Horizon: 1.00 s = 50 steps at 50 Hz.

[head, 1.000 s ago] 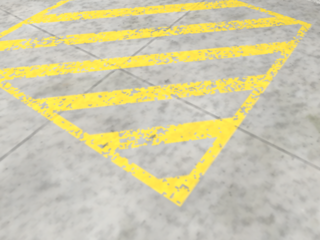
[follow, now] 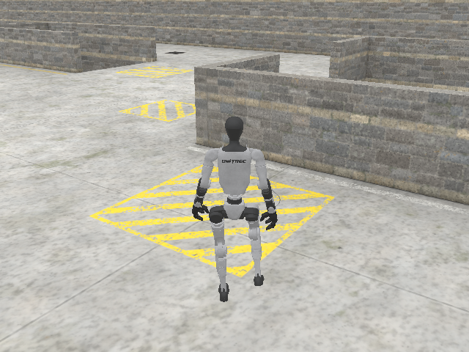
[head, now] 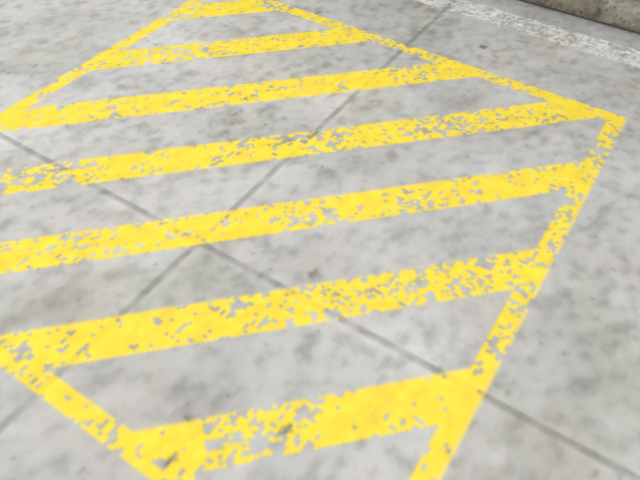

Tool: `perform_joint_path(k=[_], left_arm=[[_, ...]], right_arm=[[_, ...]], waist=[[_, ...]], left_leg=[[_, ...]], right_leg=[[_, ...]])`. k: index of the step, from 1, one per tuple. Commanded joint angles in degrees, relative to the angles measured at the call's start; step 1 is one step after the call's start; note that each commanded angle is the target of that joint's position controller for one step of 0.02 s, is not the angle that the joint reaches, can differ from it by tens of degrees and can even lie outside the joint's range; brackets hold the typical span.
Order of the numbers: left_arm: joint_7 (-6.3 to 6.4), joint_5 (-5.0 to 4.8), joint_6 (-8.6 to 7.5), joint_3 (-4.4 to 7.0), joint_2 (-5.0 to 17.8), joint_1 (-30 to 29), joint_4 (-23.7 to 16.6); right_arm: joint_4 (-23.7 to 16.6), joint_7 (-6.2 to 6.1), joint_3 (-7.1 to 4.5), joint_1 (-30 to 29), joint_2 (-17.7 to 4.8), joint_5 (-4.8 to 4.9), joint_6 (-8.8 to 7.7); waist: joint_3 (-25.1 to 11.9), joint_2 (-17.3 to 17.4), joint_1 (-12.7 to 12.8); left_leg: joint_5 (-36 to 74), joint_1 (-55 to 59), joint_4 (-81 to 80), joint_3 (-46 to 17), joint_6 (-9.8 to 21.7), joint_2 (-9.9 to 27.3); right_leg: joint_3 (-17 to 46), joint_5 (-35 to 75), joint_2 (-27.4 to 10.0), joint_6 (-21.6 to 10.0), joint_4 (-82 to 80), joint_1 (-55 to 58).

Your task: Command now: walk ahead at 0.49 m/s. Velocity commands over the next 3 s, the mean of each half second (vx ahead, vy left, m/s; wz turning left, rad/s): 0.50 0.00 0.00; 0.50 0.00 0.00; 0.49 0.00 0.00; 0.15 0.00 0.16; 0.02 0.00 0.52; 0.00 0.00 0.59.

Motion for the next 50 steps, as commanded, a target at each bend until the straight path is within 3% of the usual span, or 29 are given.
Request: perform_joint_path(k=[1, 5, 10, 12, 13, 14, 15, 16, 17, 18, 19, 20, 22, 23, 25, 28, 32, 38, 40, 41, 42, 43, 44, 45, 46, 47, 48, 49, 50], left_arm=[[0.39, 0.73, 0.22, 0.77, 2.6, 2.0, -2.4], [-0.34, 0.22, -0.45, 0.39, 1.7, -7.2, -4.9], [-2.08, -0.54, -0.95, 0.14, 2.4, -14.3, -7.7], [-2.68, -0.55, -1.46, 0.50, 3.6, -13.2, -8.1], [-2.78, -0.51, -1.70, 0.99, 4.6, -10.4, -7.5], [-2.65, -0.40, -1.85, 2.12, 6.4, -3.8, -5.6], [-2.23, -0.19, -1.99, 3.73, 10.2, 7.5, -2.5], [-2.04, 0.83, -1.60, 5.35, 16.6, 16.2, -0.9], [-2.29, 0.69, -1.45, 4.42, 13.7, 17.8, -0.4], [-2.32, 0.44, -1.62, 3.12, 9.7, 13.4, -1.1], [-2.32, 0.32, -1.51, 2.34, 7.6, 7.5, -2.6], [-2.63, 0.55, -1.44, 1.73, 5.8, 3.2, -3.2], [-3.11, 1.05, -1.65, 1.12, 3.7, 1.0, -2.8], [-3.14, 1.02, -1.80, 1.22, 3.9, 1.9, -2.1], [-2.71, 1.05, -1.98, 1.67, 5.5, 4.0, -0.7], [-1.68, 0.95, -1.43, 1.84, 6.3, 7.1, 0.7], [-0.87, 0.44, -0.94, 1.87, 7.1, 10.1, 2.0], [-0.31, -0.17, 0.34, 2.42, 7.8, 14.3, 5.0], [-0.09, -0.29, 0.83, 2.80, 8.5, 13.3, 5.1], [-0.05, -0.25, 1.04, 2.97, 9.1, 12.2, 4.8], [-0.05, -0.17, 1.35, 2.97, 9.2, 10.8, 4.6], [-0.08, 0.21, 1.56, 2.41, 7.9, 10.1, 4.0], [-0.08, 1.41, 1.39, 1.43, 5.9, 11.3, 2.5], [-0.94, 0.57, -0.08, -0.63, -2.1, 18.6, 3.1], [-1.16, -0.93, -1.44, 0.78, 4.6, 14.2, 3.3], [-1.24, -1.93, -2.19, 1.54, 7.3, 8.5, 1.4], [-0.74, -1.61, -2.24, 1.64, 7.2, 5.6, 0.9], [-0.33, -0.66, -1.81, 2.12, 6.7, 4.3, 0.7], [-0.30, -0.42, -1.02, 2.24, 5.6, 5.8, 0.8]], right_arm=[[-3.1, -1.12, -1.17, -2.2, -7.5, 0.04, -1.02], [-2.2, -2.02, -1.45, 2.3, -9.1, 0.95, -0.27], [-0.3, -2.18, -1.81, 6.5, -9.7, 1.52, 0.91], [-0.2, -2.31, -2.16, 6.1, -10.4, 1.57, 1.51], [-0.4, -2.34, -2.28, 5.1, -10.8, 1.55, 1.82], [-0.7, -2.33, -2.05, 3.9, -10.4, 1.33, 2.14], [-1.6, -2.30, -1.20, 3.4, -8.3, 0.58, 2.19], [-2.7, -1.85, 0.68, 8.8, -2.2, 0.32, 1.14], [-2.1, -1.59, 0.95, 9.4, -2.3, 0.98, -0.46], [-3.3, -1.35, -0.69, 4.5, -8.5, 2.53, -1.37], [-4.7, -1.48, -0.91, 0.4, -9.3, 2.82, -1.60], [-5.0, -1.84, -1.12, -1.8, -8.7, 1.99, -1.31], [-4.6, -2.13, -1.42, -0.3, -6.5, 1.31, 0.37], [-4.2, -2.18, -1.35, 0.7, -5.2, 1.28, 1.04], [-4.9, -2.37, -1.56, -0.9, -5.1, 1.03, 1.70], [-7.3, -2.39, -1.79, -7.7, -4.9, 0.57, 1.70], [-9.5, -1.75, -1.38, -15.8, -3.7, 0.87, 1.24], [-12.7, 0.01, -1.01, -23.8, -4.1, 1.53, 0.40], [-12.9, 0.55, -1.32, -22.6, -5.1, 1.56, 0.00], [-12.3, 0.58, -1.85, -19.9, -6.2, 1.53, -0.15], [-10.6, 0.39, -2.82, -14.0, -7.8, 1.42, -0.21], [-7.4, -0.02, -4.34, -3.7, -10.6, 1.35, -0.14], [-5.4, -0.69, -5.51, 6.8, -15.5, 0.66, 0.13], [-4.6, -0.15, -5.52, 8.1, -17.1, 0.29, 0.21], [-5.1, -0.10, -4.13, 5.8, -11.7, 0.94, 0.04], [-6.1, -0.32, -3.44, 0.7, -9.4, 1.13, -0.11], [-7.2, -0.25, -2.93, -4.2, -8.2, 0.84, -0.19], [-7.4, -0.04, -2.51, -6.7, -6.6, 0.32, -0.29], [-7.0, 0.09, -2.09, -7.2, -5.4, -0.27, -0.43]], waist=[[3.2, 4.5, 2.7], [3.1, 4.4, -0.6], [4.7, 5.2, -2.7], [4.0, 5.9, -1.4], [2.6, 6.5, 0.5], [-1.2, 6.3, 4.1], [-8.8, 4.0, 8.5], [-18.0, -8.8, 8.4], [-22.1, -13.6, 8.4], [-14.6, -9.1, 7.7], [-9.2, -5.2, 5.9], [-5.4, -1.2, 4.2], [-2.8, -2.6, 1.2], [-2.3, -2.6, 0.6], [-0.7, -1.5, 0.2], [1.0, -0.7, 1.6], [2.8, -1.1, 4.0], [5.7, -1.3, 5.7], [4.6, -1.9, 4.2], [2.7, -2.8, 2.5], [-0.9, -3.2, -0.9], [-7.1, -2.0, -5.3], [-16.0, 6.9, -7.5], [-22.6, 21.4, -2.9], [-18.3, 14.2, -4.6], [-10.5, 11.0, -3.7], [-6.7, 5.2, -1.6], [-3.7, 4.1, 0.1], [-3.4, 5.7, 1.9]], left_leg=[[3.8, -6.0, -11.9, -12.0, 9.8, 16.0], [4.7, -0.8, -11.0, -9.3, 7.3, 15.2], [3.2, 8.1, -7.0, -10.1, 6.5, 18.6], [5.7, 10.7, -4.0, -10.9, 5.6, 20.0], [11.6, 11.0, -0.7, -10.5, 4.9, 19.8], [21.2, 10.1, 7.1, -8.4, 3.7, 17.4], [22.0, 3.3, 21.6, -5.3, 1.8, 13.9], [3.6, -20.4, 45.5, -0.3, -2.8, 5.1], [-24.2, -30.5, 56.1, -8.3, -2.7, 1.8], [-21.4, -35.5, 60.7, -11.0, -1.4, 5.6], [-15.9, -35.1, 59.3, -9.1, -0.7, 8.9], [-11.4, -32.6, 55.7, -8.0, -1.0, 11.1], [-6.7, -26.3, 50.4, -7.9, -1.5, 13.4], [-5.8, -25.2, 49.4, -7.3, -1.9, 13.3], [-2.5, -27.7, 46.1, -6.9, -2.8, 13.6], [4.9, -32.7, 36.9, -6.7, -4.0, 13.7], [13.3, -30.6, 23.6, -4.9, -4.1, 11.8], [9.2, -31.9, 14.9, -4.4, -2.2, 10.3], [5.1, -28.1, 13.3, -3.6, -0.8, 9.3], [3.3, -22.8, 12.9, -2.3, 0.0, 7.7], [3.1, -14.0, 12.1, -0.4, 1.1, 5.5], [4.4, 0.6, 12.7, -0.9, 2.9, 5.5], [4.5, 18.7, 13.1, -16.1, 6.8, 17.9], [-6.7, 34.1, 4.0, -43.7, 15.6, 28.4], [-11.5, 30.8, 0.9, -43.6, 12.9, 26.4], [-8.2, 22.7, 0.1, -34.5, 10.2, 24.7], [-1.7, 13.7, -1.4, -27.8, 8.8, 22.8], [2.8, 6.9, -3.1, -23.0, 8.2, 20.6], [4.5, 3.3, -4.8, -20.0, 7.7, 19.2]], right_leg=[[0.1, 9.0, -2.4, 1.6, -7.9, -1.4], [-2.0, 17.4, 0.1, 2.0, -24.4, 0.1], [-2.5, 12.7, 1.8, 1.1, -33.2, 0.2], [-2.9, 8.1, 2.7, -0.5, -35.6, 3.2], [-4.0, 6.3, 3.9, -1.4, -36.7, 7.8], [-5.6, 5.7, 5.9, -2.8, -38.0, 16.7], [-2.1, 7.1, 2.9, -5.5, -36.7, 32.6], [21.2, 1.4, -11.8, -13.8, -38.6, 56.9], [39.0, -3.5, -16.3, -16.7, -47.5, 61.2], [32.5, -4.4, -14.5, -13.6, -48.1, 55.1], [23.8, 0.1, -12.5, -11.7, -49.0, 46.6], [17.8, 4.5, -9.9, -10.8, -51.2, 38.7], [10.9, 8.3, -6.1, -9.5, -54.9, 30.4], [8.8, 10.8, -5.4, -10.0, -56.0, 28.9], [6.0, 15.9, -5.1, -10.6, -57.2, 28.5], [3.7, 18.5, -5.0, -10.4, -58.1, 31.0], [0.6, 15.1, -3.7, -8.8, -59.3, 32.2], [0.8, 15.5, -7.5, -8.3, -55.9, 41.9], [0.7, 20.8, -8.3, -7.5, -52.9, 43.7], [0.2, 28.6, -8.0, -6.9, -49.8, 43.7], [-1.4, 38.1, -6.3, -5.8, -43.1, 42.5], [-3.6, 39.4, -3.0, -4.1, -31.1, 37.2], [-6.3, 18.9, 1.5, -2.0, -11.1, 23.5], [-1.3, -20.6, 11.7, 0.7, 5.8, 2.5], [4.8, -21.0, 8.3, -0.5, 12.0, -3.6], [3.2, -15.4, 5.4, -1.5, 11.7, -6.3], [1.6, -9.6, 2.2, -1.4, 8.9, -3.4], [1.1, -6.6, 0.5, -1.1, 5.6, -0.8], [1.5, -4.5, -0.9, -1.1, 3.7, 2.7]])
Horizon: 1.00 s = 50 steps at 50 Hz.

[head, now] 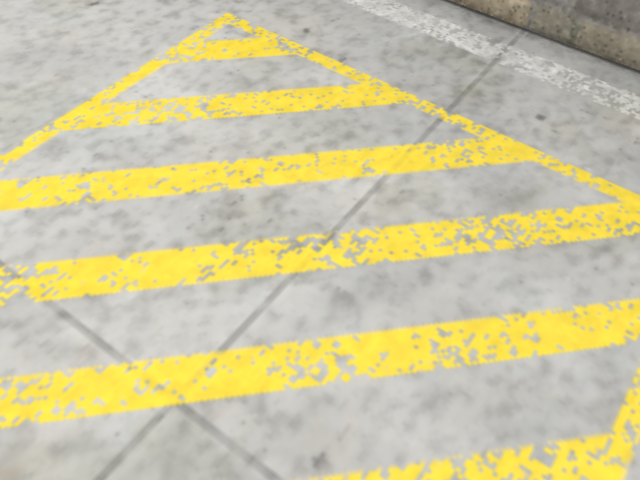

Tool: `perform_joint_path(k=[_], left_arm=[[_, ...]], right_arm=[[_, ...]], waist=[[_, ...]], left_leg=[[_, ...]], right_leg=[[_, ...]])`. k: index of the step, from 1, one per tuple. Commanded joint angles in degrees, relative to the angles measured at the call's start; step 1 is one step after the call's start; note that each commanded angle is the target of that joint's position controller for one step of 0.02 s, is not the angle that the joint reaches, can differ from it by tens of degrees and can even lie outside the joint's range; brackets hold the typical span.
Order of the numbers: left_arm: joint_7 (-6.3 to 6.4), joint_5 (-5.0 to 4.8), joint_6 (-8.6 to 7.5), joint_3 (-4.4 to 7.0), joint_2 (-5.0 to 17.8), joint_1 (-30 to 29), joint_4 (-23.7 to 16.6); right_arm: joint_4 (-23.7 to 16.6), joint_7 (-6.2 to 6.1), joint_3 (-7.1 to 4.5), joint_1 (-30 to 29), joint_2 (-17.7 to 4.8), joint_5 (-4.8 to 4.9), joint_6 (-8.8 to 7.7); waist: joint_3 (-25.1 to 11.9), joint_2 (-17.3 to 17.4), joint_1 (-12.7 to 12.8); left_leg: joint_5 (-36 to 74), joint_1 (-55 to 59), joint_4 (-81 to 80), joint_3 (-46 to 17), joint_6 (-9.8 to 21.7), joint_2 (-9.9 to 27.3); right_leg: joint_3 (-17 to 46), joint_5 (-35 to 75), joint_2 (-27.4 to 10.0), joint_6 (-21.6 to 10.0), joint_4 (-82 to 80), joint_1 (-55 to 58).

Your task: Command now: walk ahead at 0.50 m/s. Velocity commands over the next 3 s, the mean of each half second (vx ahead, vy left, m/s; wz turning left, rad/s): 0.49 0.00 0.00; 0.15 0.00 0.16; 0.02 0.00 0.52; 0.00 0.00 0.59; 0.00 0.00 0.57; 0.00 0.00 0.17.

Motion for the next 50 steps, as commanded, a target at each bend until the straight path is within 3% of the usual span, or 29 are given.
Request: perform_joint_path(k=[1, 3, 5, 11, 16, 19, 20, 21, 22, 23, 24, 25, 26, 27, 28, 30, 32, 35, 37, 41, 45, 46, 47, 48, 49, 50], left_arm=[[0.47, 0.28, 0.09, 1.57, 4.0, 1.5, -3.3], [0.66, 0.44, 1.04, 1.65, 3.1, 0.7, -3.7], [0.82, 0.95, 1.34, 1.88, 3.6, -3.8, -5.3], [-0.11, 0.86, 0.74, 1.30, 2.0, -15.3, -8.6], [-1.69, 0.22, 0.11, 0.65, 2.1, -22.9, -11.5], [-2.61, 0.06, -0.47, 0.96, 3.6, -21.8, -12.2], [-2.62, 0.15, -0.60, 1.56, 4.9, -18.6, -11.4], [-2.43, 0.35, -0.64, 2.63, 6.6, -11.5, -9.3], [-2.00, 1.02, -0.67, 4.02, 9.9, -1.6, -6.4], [-1.53, 2.88, -0.57, 5.22, 15.7, 6.4, -5.2], [-1.68, 2.25, -0.15, 4.35, 13.4, 6.8, -4.5], [-1.79, 1.58, -0.09, 3.06, 9.7, 3.0, -5.4], [-1.64, 1.56, 0.00, 2.26, 7.3, -2.5, -6.5], [-1.88, 1.58, -0.11, 1.62, 5.6, -6.4, -6.8], [-1.94, 1.67, -0.31, 1.14, 4.0, -8.6, -6.8], [-2.07, 2.84, -0.43, 0.77, 3.3, -9.0, -5.5], [-1.50, 3.29, -0.57, 0.75, 4.4, -9.6, -4.5], [-0.39, 2.83, 0.27, 0.90, 6.0, -10.2, -3.6], [0.12, 2.85, 0.91, 1.03, 6.9, -9.2, -2.5], [1.53, 2.15, 2.80, 2.08, 9.3, -7.9, -1.8], [3.32, 0.69, 4.90, 2.95, 10.0, -8.0, -2.7], [3.64, 0.25, 5.35, 3.14, 10.1, -8.2, -2.9], [3.75, 0.18, 5.49, 3.22, 9.6, -6.5, -2.7], [3.66, 1.46, 5.23, 2.78, 7.3, -6.8, -4.0], [3.47, 2.55, 4.83, 2.14, 4.7, -9.2, -6.3], [2.99, 2.85, 4.59, 1.93, 4.9, -13.3, -7.6]], right_arm=[[-1.3, 0.16, -0.62, 2.1, -4.1, -0.74, -0.82], [-0.1, -0.28, -0.95, 4.0, -5.6, -0.49, -1.03], [0.7, -1.07, -1.31, 5.9, -7.2, -0.44, -0.88], [2.6, -2.27, -1.12, 11.1, -7.7, 0.23, 0.03], [5.2, -2.47, -1.45, 15.6, -8.3, 0.61, 1.14], [5.6, -2.83, -2.01, 14.7, -9.3, 0.84, 1.87], [5.3, -2.89, -2.20, 13.4, -9.9, 0.87, 2.05], [4.9, -2.88, -2.11, 11.9, -9.7, 0.91, 2.32], [4.2, -2.91, -1.44, 11.4, -8.1, 0.43, 2.45], [2.9, -2.67, 0.16, 16.3, -3.1, -0.44, 1.77], [4.6, -2.28, 0.96, 19.4, -1.2, 0.05, 0.49], [4.3, -2.12, -0.57, 16.0, -6.9, 1.34, -0.32], [3.2, -2.27, -0.74, 11.6, -7.5, 2.02, -0.46], [3.0, -2.73, -0.87, 9.3, -6.7, 1.43, 0.02], [3.0, -3.25, -1.42, 8.9, -6.5, 0.89, 0.94], [3.9, -3.55, -1.13, 11.7, -3.2, 0.36, 2.70], [3.4, -3.92, -1.05, 11.3, -2.2, 0.03, 3.43], [2.3, -4.07, -0.75, 6.4, -2.3, -0.30, 4.06], [2.1, -3.85, -0.85, 4.2, -3.0, 0.14, 4.74], [-1.3, -3.60, -1.77, -2.2, -5.9, 0.31, 5.82], [-2.9, -2.82, -2.12, -2.9, -5.0, 0.65, 5.89], [-2.8, -2.53, -2.24, -1.7, -4.8, 0.61, 5.78], [-2.7, -2.48, -2.81, -0.5, -6.3, 0.24, 5.71], [-2.7, -2.89, -4.15, 1.8, -10.9, -0.19, 5.68], [-2.8, -3.19, -5.10, 3.7, -15.0, -0.37, 5.74], [-2.6, -3.01, -4.10, 7.6, -11.5, -0.89, 4.96]], waist=[[-4.4, 5.5, 0.6], [-2.5, 5.1, 1.2], [-0.8, 4.0, 0.4], [1.5, 4.4, -2.9], [3.9, 4.6, -5.2], [2.8, 5.9, -3.1], [0.6, 6.8, -1.0], [-3.5, 6.8, 2.9], [-10.0, 5.2, 6.8], [-19.8, -6.2, 6.1], [-26.6, -13.9, 5.1], [-20.8, -8.7, 5.1], [-13.8, -5.4, 3.5], [-9.1, -1.1, 1.5], [-7.0, -1.2, -0.3], [-6.7, -2.3, -2.6], [-6.6, -3.2, -4.0], [-7.7, -3.9, -3.0], [-7.8, -3.8, -2.0], [-3.7, -3.6, 0.1], [-2.6, -3.2, -0.3], [-3.0, -2.9, -1.3], [-4.1, -0.7, -1.5], [-6.5, 8.4, -0.6], [-6.4, 19.0, -1.1], [-10.6, 14.7, -4.2]], left_leg=[[6.6, 11.9, -16.8, -18.2, 9.3, 15.2], [9.3, 9.8, -18.9, -15.0, 10.1, 14.7], [11.4, 10.7, -20.1, -13.4, 10.2, 14.8], [11.3, 14.3, -20.9, -7.9, 7.4, 12.4], [11.8, 22.9, -17.9, -8.1, 7.4, 15.5], [19.5, 26.4, -13.5, -8.3, 6.2, 17.5], [28.1, 26.3, -10.0, -7.7, 5.5, 17.0], [36.8, 24.8, -2.2, -5.8, 4.3, 15.0], [35.5, 17.8, 10.8, -3.6, 2.1, 11.4], [12.5, -3.2, 33.7, -0.8, -2.2, 3.5], [-25.8, -13.3, 47.4, -7.3, -3.9, -3.1], [-25.5, -16.4, 52.4, -12.1, -3.2, 0.4], [-22.1, -17.2, 51.1, -9.8, -3.0, 3.4], [-18.7, -15.4, 46.7, -7.9, -3.4, 5.8], [-16.5, -12.4, 42.6, -7.5, -3.4, 7.5], [-12.9, -5.3, 37.9, -7.0, -3.8, 7.8], [-9.3, -3.6, 30.6, -6.6, -4.6, 7.7], [-2.1, -0.6, 18.5, -5.7, -5.0, 7.3], [1.1, 0.5, 14.8, -5.5, -5.1, 7.0], [-5.9, -4.4, 13.8, -5.1, -4.1, 6.6], [-9.0, -5.3, 7.7, -2.4, -2.7, 5.2], [-4.1, -2.1, 2.6, -1.6, -1.8, 4.3], [5.2, 2.3, -1.7, -3.5, -0.2, 4.5], [23.3, 9.5, -3.3, -13.7, 3.2, 11.1], [40.8, 18.8, -4.5, -28.5, 13.5, 21.0], [39.4, 22.3, -5.8, -32.4, 17.4, 23.1]], right_leg=[[2.7, 6.2, -6.3, -0.3, -0.6, -11.0], [1.9, 8.1, -6.8, 0.5, -4.0, -12.2], [1.7, 13.1, -7.2, 1.7, -9.5, -16.6], [-0.8, 27.6, -4.8, 2.4, -28.4, -17.3], [-1.7, 24.4, -3.1, 1.4, -36.0, -19.0], [-2.3, 18.5, -1.7, -0.8, -38.7, -14.7], [-3.7, 17.0, 0.0, -1.7, -39.2, -8.9], [-5.4, 17.6, 2.1, -3.1, -40.3, 1.1], [-2.8, 22.6, -0.1, -5.4, -39.1, 16.6], [18.2, 30.8, -15.5, -13.1, -38.4, 40.3], [36.3, 37.9, -23.1, -19.2, -46.0, 46.5], [28.9, 41.7, -20.7, -16.4, -45.7, 39.8], [18.8, 47.2, -18.4, -14.2, -45.8, 31.0], [12.6, 49.6, -15.3, -12.3, -47.6, 22.5], [8.9, 48.7, -13.1, -10.8, -49.7, 16.9], [5.2, 51.9, -11.4, -10.8, -52.0, 9.8], [1.9, 55.6, -10.4, -11.4, -52.9, 7.6], [-1.3, 53.0, -8.8, -10.1, -52.9, 7.6], [-1.7, 45.5, -9.6, -9.7, -53.9, 8.8], [1.3, 29.8, -13.2, -10.5, -53.8, 12.2], [2.6, 28.4, -15.2, -9.0, -48.2, 17.2], [1.4, 28.9, -14.1, -7.2, -45.6, 16.8], [-0.9, 26.8, -11.4, -4.2, -41.3, 15.5], [-7.1, 20.6, -5.7, 0.1, -29.0, 9.1], [-10.3, -5.7, 5.2, 5.1, -17.6, -7.7], [-1.5, -18.7, 5.6, 5.3, -6.3, -12.9]])
Over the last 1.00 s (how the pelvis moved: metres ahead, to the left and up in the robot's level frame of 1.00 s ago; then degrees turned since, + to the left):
0.55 -0.01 -0.01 1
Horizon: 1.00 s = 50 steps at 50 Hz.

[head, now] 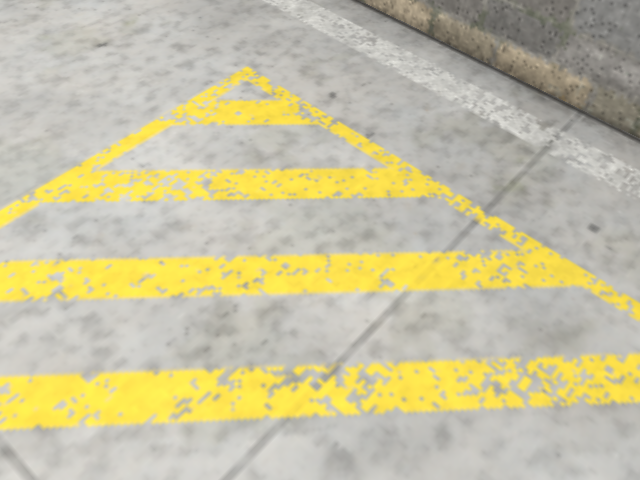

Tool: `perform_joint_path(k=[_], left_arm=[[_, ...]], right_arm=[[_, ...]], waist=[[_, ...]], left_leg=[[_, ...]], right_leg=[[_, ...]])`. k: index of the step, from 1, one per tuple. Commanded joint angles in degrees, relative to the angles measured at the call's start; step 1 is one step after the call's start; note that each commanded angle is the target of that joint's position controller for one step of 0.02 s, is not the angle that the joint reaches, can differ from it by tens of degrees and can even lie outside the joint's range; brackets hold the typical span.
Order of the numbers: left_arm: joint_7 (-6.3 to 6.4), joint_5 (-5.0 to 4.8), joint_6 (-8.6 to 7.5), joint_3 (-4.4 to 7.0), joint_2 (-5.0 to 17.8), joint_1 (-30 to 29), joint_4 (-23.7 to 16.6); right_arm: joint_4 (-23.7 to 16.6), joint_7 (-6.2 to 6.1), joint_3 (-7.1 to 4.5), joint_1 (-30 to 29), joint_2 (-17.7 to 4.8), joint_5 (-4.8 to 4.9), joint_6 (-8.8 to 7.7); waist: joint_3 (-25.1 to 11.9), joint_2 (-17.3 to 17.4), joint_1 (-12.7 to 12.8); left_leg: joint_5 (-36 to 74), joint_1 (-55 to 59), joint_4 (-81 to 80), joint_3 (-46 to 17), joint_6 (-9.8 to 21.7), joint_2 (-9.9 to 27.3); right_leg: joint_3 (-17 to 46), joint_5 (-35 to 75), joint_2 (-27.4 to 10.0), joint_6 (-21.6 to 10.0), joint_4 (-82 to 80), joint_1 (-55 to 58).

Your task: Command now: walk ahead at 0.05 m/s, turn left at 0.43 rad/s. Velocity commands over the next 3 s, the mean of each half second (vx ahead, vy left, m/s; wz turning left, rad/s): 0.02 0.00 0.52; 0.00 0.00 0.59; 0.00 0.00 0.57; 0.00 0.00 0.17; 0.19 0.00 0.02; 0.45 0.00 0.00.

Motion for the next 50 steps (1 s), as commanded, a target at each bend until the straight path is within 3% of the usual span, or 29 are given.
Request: perform_joint_path(k=[1, 2, 3, 5, 9, 16, 19, 20, 21, 22, 23, 24, 25, 26, 29, 31, 34, 39, 41, 42, 43, 44, 45, 46, 47, 48, 49, 50], left_arm=[[-0.61, -0.23, -0.86, 0.85, 4.3, -2.1, -5.5], [-0.53, -0.91, -0.63, 1.09, 4.6, -1.8, -4.9], [-0.28, -0.50, -0.39, 1.48, 5.9, -2.3, -4.8], [-0.09, -0.30, -0.23, 1.65, 5.7, -3.0, -5.3], [-0.03, -0.95, -0.26, 1.18, 4.1, -3.7, -5.5], [-1.12, -1.34, -0.96, 1.36, 5.3, -2.9, -5.8], [-2.15, -1.41, -1.86, 1.89, 6.1, 2.9, -4.5], [-2.10, -0.73, -1.78, 2.65, 8.7, 4.8, -4.1], [-1.45, 0.17, -1.08, 3.06, 12.0, 3.9, -5.0], [-1.98, 2.81, -1.10, 2.94, 13.1, 2.4, -6.1], [-1.88, 2.69, -1.46, 2.28, 10.3, -1.3, -7.8], [-1.71, 1.77, -1.54, 1.70, 7.7, -4.1, -8.5], [-1.52, 0.90, -1.46, 1.33, 6.7, -5.0, -9.2], [-1.21, 0.14, -1.32, 1.06, 6.3, -4.9, -9.2], [-0.22, 0.45, -0.63, 0.78, 6.7, -1.1, -8.3], [0.27, 0.55, -0.29, 1.12, 8.0, 1.8, -7.7], [0.03, 0.23, 0.00, 1.91, 10.3, 1.7, -8.0], [-1.38, -0.80, 0.19, 2.85, 12.4, 0.8, -8.7], [-1.65, -1.93, 0.22, 3.02, 12.6, -0.3, -8.8], [-1.78, -2.31, 0.22, 2.81, 11.5, 0.5, -8.3], [-2.21, -1.41, 0.15, 2.17, 8.9, 4.2, -7.1], [-2.72, 2.15, 0.09, 0.35, 3.7, 2.8, -10.0], [-2.29, 1.13, -0.24, 1.01, 6.1, -2.1, -12.2], [-1.88, -0.49, -0.01, 1.74, 8.6, -3.7, -12.5], [-1.55, -0.90, 0.12, 2.07, 9.2, -3.2, -12.2], [-0.99, -0.41, 0.35, 2.37, 9.4, -2.3, -11.1], [-0.73, 0.03, 0.53, 2.59, 9.8, -1.4, -11.0], [-0.84, 0.12, 0.47, 2.67, 9.6, -0.6, -11.0]], right_arm=[[-2.3, -0.26, -2.24, 7.3, -10.1, -0.66, -1.83], [-3.7, -0.45, -2.49, 3.5, -10.5, 0.00, -2.24], [-4.7, -0.63, -2.35, 1.2, -10.0, 0.90, -2.15], [-5.2, -1.04, -2.16, 0.6, -9.6, 0.91, -1.35], [-5.7, -1.68, -2.79, 2.1, -11.4, 0.77, -0.42], [-7.5, -1.82, -2.80, -0.7, -11.7, 0.73, 0.92], [-8.9, -2.27, -2.26, -3.1, -10.8, 1.44, 1.76], [-9.4, -2.51, -1.65, -1.8, -8.9, 1.30, 2.01], [-9.0, -2.38, -0.73, 2.5, -4.8, 0.64, 1.99], [-11.0, -2.15, -1.98, 2.3, -8.5, 0.78, 1.21], [-9.8, -1.96, -3.30, 2.6, -13.1, 0.81, 1.04], [-8.6, -1.94, -3.87, 3.4, -13.9, 1.05, 1.47], [-7.5, -2.19, -3.76, 4.3, -12.3, 0.93, 2.25], [-7.7, -2.11, -3.50, 4.4, -11.1, 0.73, 2.74], [-10.5, -1.56, -2.64, 0.7, -8.8, 1.62, 2.69], [-12.4, -1.33, -2.09, -1.8, -8.1, 1.50, 2.47], [-14.2, -0.40, -1.22, -2.5, -7.0, 1.18, 2.39], [-15.5, 1.22, -1.32, -1.4, -7.8, 1.26, 3.09], [-15.1, 1.87, -1.68, 1.1, -7.7, 1.29, 3.44], [-14.2, 1.82, -2.15, 3.6, -8.2, 1.24, 3.47], [-13.4, 1.14, -3.41, 6.9, -11.5, 1.24, 3.38], [-14.5, -0.10, -4.90, 8.8, -18.9, 0.84, 3.08], [-15.9, 0.78, -4.14, 8.9, -18.4, -1.10, 1.42], [-15.8, 1.30, -3.62, 6.8, -16.4, -1.32, 0.08], [-15.7, 1.03, -3.24, 3.6, -14.8, -0.46, -0.59], [-16.0, 0.62, -2.64, 1.0, -12.9, 0.39, -0.54], [-16.4, 0.30, -2.18, -0.5, -12.2, 0.75, -0.35], [-16.7, 0.01, -1.87, -0.4, -11.9, 0.47, -0.25]], waist=[[-10.0, 10.8, -1.4], [-9.2, 7.1, 0.1], [-8.1, 5.2, 0.6], [-8.6, 6.0, 1.3], [-8.8, 8.1, 0.7], [-7.2, 11.4, 0.6], [-7.2, 11.0, 4.0], [-8.2, 6.9, 3.6], [-8.8, -7.9, 0.1], [-6.8, -15.3, 0.1], [-5.1, -9.3, -0.9], [-3.7, -6.4, -1.7], [-3.2, -5.1, -1.8], [-2.1, -5.4, -1.2], [-1.1, -7.2, 1.4], [-2.0, -7.4, 3.3], [-3.3, -7.8, 3.9], [-3.5, -8.7, 3.2], [-3.8, -8.1, 1.1], [-4.5, -6.7, 0.0], [-6.4, 0.8, -0.3], [-7.4, 20.0, 1.2], [-11.1, 15.8, -2.3], [-8.7, 10.5, -2.0], [-5.9, 9.4, -0.2], [-5.2, 7.5, 0.8], [-4.7, 8.3, 1.7], [-5.4, 8.8, 2.2]], left_leg=[[42.8, 21.5, -10.3, -25.6, 17.1, 19.0], [39.9, 20.2, -9.9, -22.1, 14.3, 16.3], [37.7, 18.8, -10.2, -20.6, 12.6, 15.3], [36.4, 15.5, -10.8, -19.0, 11.8, 13.1], [31.9, 14.9, -11.4, -19.3, 11.4, 11.3], [20.3, 9.7, -12.0, -25.2, 9.6, 9.4], [17.3, 7.3, -8.2, -25.8, 5.9, 6.0], [8.0, 1.5, -2.8, -23.2, 3.1, 2.9], [-13.9, -8.1, 11.6, -13.2, -0.3, -5.8], [-23.9, -15.3, 21.7, -11.0, -2.3, -7.6], [-19.7, -14.9, 30.1, -12.1, -3.1, -4.0], [-15.3, -15.0, 33.2, -11.0, -3.7, -3.4], [-12.2, -15.3, 35.7, -9.9, -4.6, -3.0], [-9.8, -16.2, 38.4, -9.4, -5.6, -2.7], [-6.1, -17.9, 34.9, -5.7, -7.3, -1.1], [-6.0, -18.7, 29.4, -4.7, -8.4, 0.4], [-7.0, -14.0, 21.4, -2.4, -8.3, 2.8], [-6.5, -3.7, 9.6, 2.5, -5.2, 2.2], [-1.2, 1.7, 0.2, 3.8, -2.6, 1.3], [4.0, 7.2, -6.0, 4.1, -0.8, -0.1], [15.5, 17.1, -10.2, -1.7, 1.7, 2.1], [41.4, 27.4, -8.6, -23.9, 9.2, 18.4], [40.9, 22.0, -10.5, -31.4, 19.6, 24.0], [34.2, 19.6, -12.1, -26.3, 18.1, 20.7], [27.4, 17.4, -12.6, -21.7, 14.2, 16.8], [22.5, 15.9, -12.6, -19.6, 11.4, 14.3], [22.8, 13.4, -13.0, -18.4, 10.6, 13.0], [23.3, 12.2, -13.3, -17.9, 10.7, 12.2]], right_leg=[[9.1, -12.8, 1.7, 1.7, 26.2, -19.3], [9.7, -8.6, 0.5, 1.7, 26.5, -20.4], [9.9, -5.4, -0.4, 2.1, 24.5, -21.0], [9.5, -1.4, 0.0, 2.8, 21.2, -17.0], [9.2, 2.3, 1.4, 3.9, 10.7, -13.6], [10.1, 4.4, 2.8, 3.7, -2.5, -4.2], [8.8, 14.4, 2.2, 1.8, -18.8, 5.7], [13.1, 17.9, -4.3, -0.4, -21.5, 13.0], [25.0, 29.9, -17.2, -5.4, -21.7, 18.7], [36.4, 34.1, -24.9, -14.4, -24.2, 12.8], [32.0, 31.7, -23.4, -15.2, -24.5, 10.8], [25.2, 28.7, -19.1, -12.3, -23.6, 9.6], [20.8, 24.9, -15.9, -10.2, -23.3, 9.6], [18.5, 25.4, -15.1, -10.3, -23.3, 9.4], [13.1, 26.1, -13.6, -11.6, -24.5, 11.8], [12.9, 27.9, -15.4, -12.8, -24.4, 16.5], [10.2, 29.8, -16.9, -13.2, -23.9, 17.1], [6.2, 32.0, -18.3, -12.0, -21.5, 13.6], [4.7, 31.2, -18.4, -9.4, -17.5, 12.6], [2.6, 28.3, -17.1, -6.7, -13.2, 10.2], [-1.7, 20.4, -13.6, -2.2, -3.6, 3.1], [-5.2, -12.6, -5.7, 3.6, 16.4, -15.6], [5.0, -17.2, -1.2, 4.3, 27.0, -20.1], [7.7, -12.6, -2.4, 3.5, 30.3, -20.9], [8.5, -6.9, -3.3, 2.6, 29.0, -21.3], [9.1, -2.8, -4.0, 2.4, 27.3, -21.0], [9.1, 0.1, -3.6, 2.7, 26.6, -19.1], [8.9, 2.3, -2.7, 2.9, 27.1, -17.2]])
Over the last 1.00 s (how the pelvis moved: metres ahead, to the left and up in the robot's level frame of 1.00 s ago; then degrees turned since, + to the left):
0.40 -0.04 0.00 6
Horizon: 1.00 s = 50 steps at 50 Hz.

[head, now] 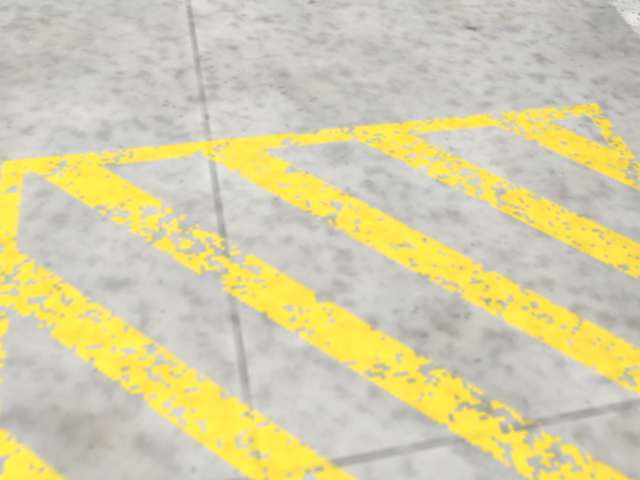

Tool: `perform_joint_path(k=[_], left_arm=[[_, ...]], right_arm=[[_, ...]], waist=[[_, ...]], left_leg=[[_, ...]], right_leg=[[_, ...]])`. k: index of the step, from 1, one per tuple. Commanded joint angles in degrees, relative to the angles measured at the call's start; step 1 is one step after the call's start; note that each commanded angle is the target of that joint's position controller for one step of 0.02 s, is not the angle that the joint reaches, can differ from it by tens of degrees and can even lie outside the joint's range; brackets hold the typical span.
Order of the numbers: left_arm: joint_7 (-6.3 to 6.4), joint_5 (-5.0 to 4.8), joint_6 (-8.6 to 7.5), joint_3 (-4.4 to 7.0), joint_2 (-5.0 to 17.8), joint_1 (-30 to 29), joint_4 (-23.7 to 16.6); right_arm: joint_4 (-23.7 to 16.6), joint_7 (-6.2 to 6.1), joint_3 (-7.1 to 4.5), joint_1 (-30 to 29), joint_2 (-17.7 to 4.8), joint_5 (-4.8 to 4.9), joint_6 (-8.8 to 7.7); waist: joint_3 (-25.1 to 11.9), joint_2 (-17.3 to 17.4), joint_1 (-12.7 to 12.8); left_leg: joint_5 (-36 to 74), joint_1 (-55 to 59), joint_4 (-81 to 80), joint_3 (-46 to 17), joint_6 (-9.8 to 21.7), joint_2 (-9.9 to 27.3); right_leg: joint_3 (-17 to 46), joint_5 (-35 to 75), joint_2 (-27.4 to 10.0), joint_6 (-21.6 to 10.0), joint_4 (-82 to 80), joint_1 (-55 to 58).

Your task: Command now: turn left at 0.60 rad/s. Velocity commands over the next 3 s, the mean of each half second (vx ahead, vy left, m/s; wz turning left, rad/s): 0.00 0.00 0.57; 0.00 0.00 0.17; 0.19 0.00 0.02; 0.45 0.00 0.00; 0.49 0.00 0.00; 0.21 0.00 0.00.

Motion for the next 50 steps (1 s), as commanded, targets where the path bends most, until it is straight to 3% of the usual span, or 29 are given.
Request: perform_joint_path(k=[1, 9, 14, 16, 18, 19, 20, 21, 22, 23, 24, 25, 28, 31, 34, 36, 37, 38, 39, 40, 41, 43, 50], left_arm=[[0.42, 0.15, -0.74, 1.64, 5.7, 0.4, -4.0], [-0.07, -0.10, -1.31, 0.85, 3.6, -2.2, -6.5], [-1.01, -0.61, -2.52, 0.87, 3.9, -1.7, -7.6], [-1.51, -0.79, -3.00, 0.92, 4.0, -0.4, -7.9], [-1.93, -0.69, -3.40, 1.23, 4.0, 3.1, -7.1], [-1.76, -0.13, -3.35, 1.89, 6.3, 4.7, -6.9], [-1.25, 0.65, -2.76, 2.32, 9.6, 3.9, -8.0], [-1.63, 2.45, -2.62, 2.35, 10.8, 4.2, -7.7], [-1.54, 1.72, -2.85, 1.57, 7.8, 2.1, -9.1], [-1.33, 1.09, -2.83, 0.84, 5.3, 0.0, -9.4], [-1.21, 0.51, -2.70, 0.49, 4.5, -1.2, -9.9], [-1.06, -0.12, -2.59, 0.24, 4.2, -1.2, -9.7], [-0.66, 0.21, -1.97, -0.09, 4.1, 1.2, -8.9], [-0.73, 0.04, -1.40, 0.04, 4.9, 1.3, -8.7], [-1.19, -0.71, -0.80, 0.33, 6.6, 3.0, -7.9], [-1.34, -1.58, -0.78, -0.34, 5.5, 3.2, -7.2], [-1.54, -1.31, -1.40, -0.90, 4.2, 5.9, -6.3], [-2.03, 0.78, -2.24, -1.86, 1.8, 6.8, -6.7], [-2.12, 1.29, -2.73, -2.71, -1.2, 7.8, -7.2], [-1.85, 1.60, -2.59, -2.41, 1.5, 4.8, -6.8], [-1.90, 1.37, -2.53, -2.14, 2.4, 3.1, -6.8], [-1.48, 0.99, -1.97, -1.92, 3.1, 3.4, -6.1], [-0.99, 0.55, -1.89, -2.08, 2.5, 5.6, -3.3]], right_arm=[[-4.5, -1.02, -2.08, -1.9, -9.1, -0.06, -1.21], [-5.2, -1.88, -2.48, -0.3, -11.0, 0.12, -0.52], [-6.1, -1.34, -2.54, -1.2, -11.3, 0.27, 0.24], [-6.6, -1.27, -2.49, -2.0, -11.1, 0.62, 0.61], [-7.2, -1.59, -2.25, -3.8, -10.5, 1.40, 1.14], [-7.5, -1.81, -1.79, -2.6, -8.8, 1.36, 1.21], [-6.9, -1.63, -0.89, 1.7, -5.1, 0.41, 1.17], [-8.3, -1.74, -2.21, 1.0, -9.0, 0.79, 0.54], [-7.0, -1.87, -3.37, 2.3, -12.6, 0.03, 0.31], [-5.6, -1.87, -3.74, 2.6, -12.8, 0.37, 0.59], [-4.2, -2.18, -3.48, 3.4, -10.9, 0.46, 1.24], [-4.2, -2.21, -3.07, 3.2, -9.5, 0.35, 1.63], [-5.3, -2.01, -1.72, 0.5, -6.0, 0.87, 1.53], [-6.1, -1.70, -0.32, -1.4, -3.6, 0.14, 1.33], [-5.4, -1.30, -0.35, -0.7, -4.4, 0.52, 1.15], [-3.5, -1.01, -0.42, 2.8, -4.3, 0.22, 0.96], [-3.8, -1.16, -0.53, 2.8, -5.9, -0.19, 0.91], [-4.4, -1.72, -1.05, 4.2, -9.5, -0.65, 0.97], [-3.9, -1.46, -0.40, 0.0, -8.6, -1.65, 0.91], [-5.2, -0.81, 0.42, -2.6, -4.6, -1.49, 0.37], [-4.4, -0.49, 0.80, -2.1, -3.4, -1.88, -0.07], [-3.6, -0.32, 0.59, -1.1, -5.0, -1.73, -0.82], [-2.5, -0.65, 1.34, -0.2, -3.5, -1.29, -1.22]], waist=[[-9.0, 9.8, 0.7], [-7.5, 10.6, -1.3], [-8.4, 11.3, -1.6], [-9.1, 11.7, -1.0], [-9.6, 11.2, 1.6], [-10.8, 8.2, 1.3], [-11.7, -5.7, -1.9], [-8.5, -14.3, -1.7], [-7.5, -8.2, -1.9], [-6.4, -5.2, -2.4], [-5.9, -3.7, -2.7], [-5.2, -3.9, -2.1], [-5.9, -6.0, -0.4], [-7.7, -8.0, 0.6], [-7.7, -9.1, 1.4], [-7.0, -7.4, -0.9], [-7.6, -5.1, -0.4], [-10.8, 3.8, 0.9], [-10.2, 14.1, 4.2], [-8.5, 10.9, 2.0], [-7.3, 10.0, 1.3], [-4.7, 9.5, 0.6], [-3.6, 5.6, 0.6]], left_leg=[[22.2, 9.5, -9.8, -15.5, 10.6, 13.3], [10.5, 8.7, -9.2, -21.3, 10.8, 11.5], [14.9, 7.6, -6.4, -26.7, 10.7, 10.8], [18.6, 8.4, -4.7, -28.8, 10.0, 10.1], [17.6, 6.5, -1.9, -28.3, 7.2, 7.4], [9.1, 1.8, 1.9, -25.9, 4.2, 4.7], [-12.7, -6.1, 15.1, -15.9, 0.5, -2.8], [-26.4, -15.5, 25.9, -9.0, -2.3, -7.3], [-23.5, -16.1, 35.4, -9.8, -4.3, -3.4], [-19.6, -16.1, 38.6, -9.4, -5.3, -3.0], [-17.0, -16.1, 40.5, -8.9, -6.4, -2.9], [-14.9, -17.0, 42.1, -8.9, -7.3, -3.0], [-12.5, -14.9, 34.8, -5.6, -8.5, -2.4], [-13.2, -7.6, 20.4, -2.3, -8.5, 0.8], [-9.3, -0.7, 8.0, 1.2, -7.8, 0.7], [3.3, 7.4, -8.1, 2.4, -5.3, -0.1], [9.8, 13.6, -10.6, -1.3, -3.6, 2.3], [24.6, 20.1, -8.4, -10.7, -1.0, 10.9], [22.0, 11.9, -6.1, -12.9, 4.6, 14.6], [12.9, 8.5, -6.9, -11.6, 5.3, 11.9], [7.1, 7.8, -7.0, -10.0, 3.3, 9.4], [5.6, 5.9, -7.2, -9.0, 1.5, 7.7], [8.0, 5.2, -5.9, -7.9, 1.1, 6.3]], right_leg=[[3.6, 5.9, 0.2, 0.2, 2.7, -5.5], [5.5, 7.4, 2.6, 1.8, -15.7, -2.6], [5.8, 5.0, 4.5, 0.9, -23.4, 3.5], [5.7, 5.7, 5.0, 0.1, -28.6, 6.6], [4.5, 15.3, 4.6, -1.2, -41.1, 14.4], [7.9, 21.6, -1.1, -3.3, -44.0, 21.3], [18.8, 33.4, -13.5, -8.3, -44.8, 27.3], [30.4, 39.9, -20.9, -18.1, -46.1, 23.4], [27.8, 38.3, -20.8, -19.8, -45.8, 22.0], [21.9, 36.2, -16.8, -17.3, -44.9, 20.9], [17.6, 33.5, -13.4, -15.2, -44.3, 21.1], [16.1, 35.2, -12.7, -15.3, -44.0, 21.3], [11.0, 37.5, -10.1, -15.8, -44.1, 23.3], [9.4, 37.9, -10.2, -15.8, -43.3, 23.9], [10.2, 37.6, -10.7, -15.9, -42.3, 22.5], [9.3, 34.8, -9.6, -13.4, -40.3, 19.6], [8.8, 30.3, -8.6, -9.8, -39.7, 16.0], [4.6, 20.5, -4.8, -5.3, -33.6, 11.5], [0.6, 7.8, -1.4, -2.0, -36.2, 13.2], [0.7, 10.5, -1.4, -0.2, -36.6, 16.3], [0.3, 14.1, -1.0, 0.2, -37.0, 16.5], [0.2, 17.0, -1.0, 0.3, -36.7, 16.4], [0.4, 19.1, -1.5, 0.5, -38.0, 17.5]])
Over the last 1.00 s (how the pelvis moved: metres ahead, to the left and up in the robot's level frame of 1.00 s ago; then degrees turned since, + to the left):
-0.01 0.01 0.01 35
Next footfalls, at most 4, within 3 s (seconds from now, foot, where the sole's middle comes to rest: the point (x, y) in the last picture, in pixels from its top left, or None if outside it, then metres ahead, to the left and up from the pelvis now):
0.38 right None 0.09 -0.13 -0.78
0.74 left None -0.01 0.12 -0.78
1.86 left None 0.41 0.23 -0.78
2.40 right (272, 311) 0.81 0.10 -0.78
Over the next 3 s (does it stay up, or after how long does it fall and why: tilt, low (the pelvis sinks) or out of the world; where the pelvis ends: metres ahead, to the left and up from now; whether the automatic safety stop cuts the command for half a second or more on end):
stays up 0.78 0.22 -0.01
